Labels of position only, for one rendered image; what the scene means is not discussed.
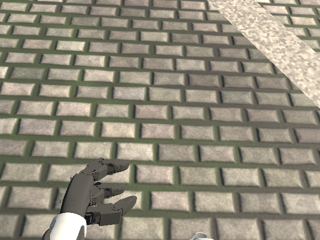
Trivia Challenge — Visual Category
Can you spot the left robot hand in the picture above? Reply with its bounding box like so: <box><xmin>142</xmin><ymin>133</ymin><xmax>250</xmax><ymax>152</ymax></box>
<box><xmin>60</xmin><ymin>157</ymin><xmax>137</xmax><ymax>226</ymax></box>

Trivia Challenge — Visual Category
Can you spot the robot left forearm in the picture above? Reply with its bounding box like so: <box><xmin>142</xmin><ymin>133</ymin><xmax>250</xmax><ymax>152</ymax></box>
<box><xmin>41</xmin><ymin>212</ymin><xmax>87</xmax><ymax>240</ymax></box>

